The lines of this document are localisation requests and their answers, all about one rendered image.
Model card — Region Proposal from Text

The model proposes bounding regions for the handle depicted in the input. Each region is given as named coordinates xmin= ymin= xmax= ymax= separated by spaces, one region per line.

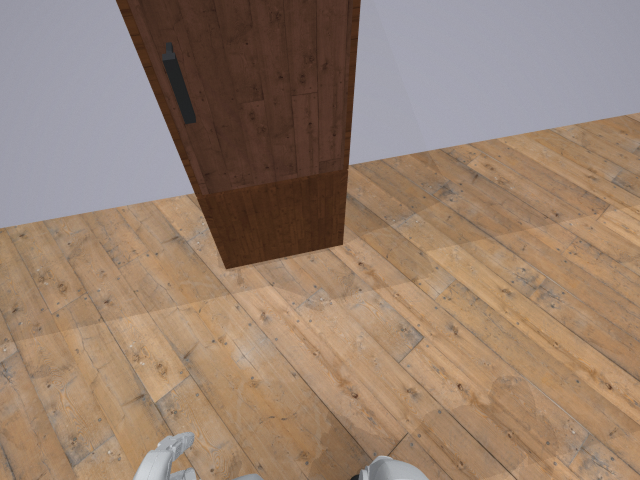
xmin=162 ymin=42 xmax=196 ymax=124

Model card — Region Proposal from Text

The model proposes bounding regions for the cupboard door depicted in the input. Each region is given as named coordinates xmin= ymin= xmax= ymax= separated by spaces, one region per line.
xmin=127 ymin=0 xmax=353 ymax=195

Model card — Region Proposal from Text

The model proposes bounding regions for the robot right shin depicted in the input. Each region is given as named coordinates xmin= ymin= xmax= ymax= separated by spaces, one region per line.
xmin=369 ymin=456 xmax=392 ymax=466

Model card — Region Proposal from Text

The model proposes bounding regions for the left robot hand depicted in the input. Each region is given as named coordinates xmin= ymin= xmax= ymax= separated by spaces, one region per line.
xmin=133 ymin=432 xmax=201 ymax=480

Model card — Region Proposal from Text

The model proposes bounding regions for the robot right thigh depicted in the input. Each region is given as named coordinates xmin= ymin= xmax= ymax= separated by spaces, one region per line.
xmin=358 ymin=459 xmax=429 ymax=480

